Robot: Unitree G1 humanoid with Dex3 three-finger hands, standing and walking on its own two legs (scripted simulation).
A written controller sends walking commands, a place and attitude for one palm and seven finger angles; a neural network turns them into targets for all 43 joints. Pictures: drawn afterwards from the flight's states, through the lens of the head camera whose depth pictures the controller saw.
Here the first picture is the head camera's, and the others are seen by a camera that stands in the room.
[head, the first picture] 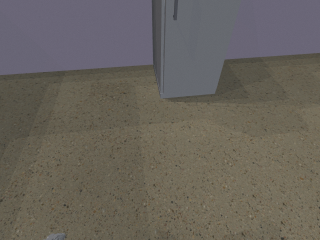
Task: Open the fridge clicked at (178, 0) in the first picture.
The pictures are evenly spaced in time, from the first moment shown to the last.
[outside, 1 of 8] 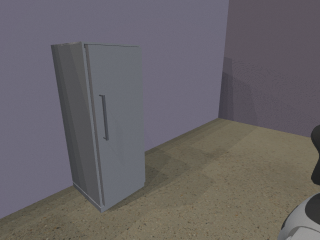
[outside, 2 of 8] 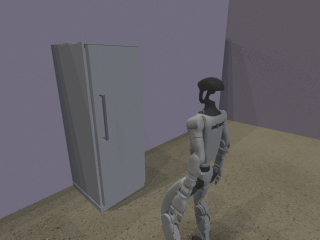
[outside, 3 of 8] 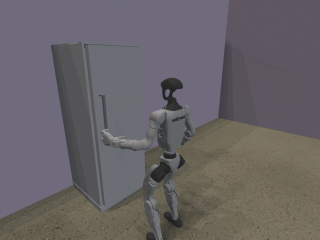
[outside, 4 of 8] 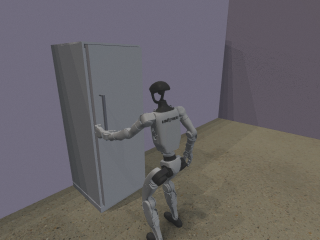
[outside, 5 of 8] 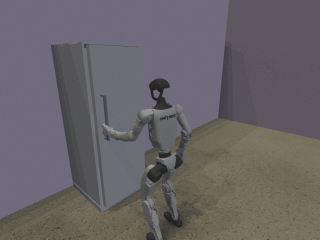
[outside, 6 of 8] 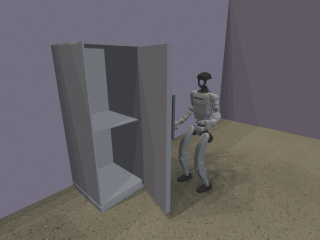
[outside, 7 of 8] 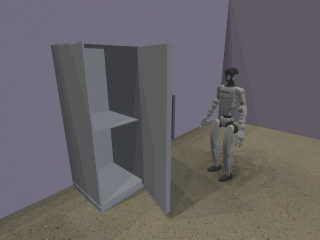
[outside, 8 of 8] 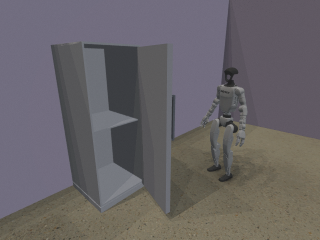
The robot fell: no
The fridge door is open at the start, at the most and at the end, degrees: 0 79 72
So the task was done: yes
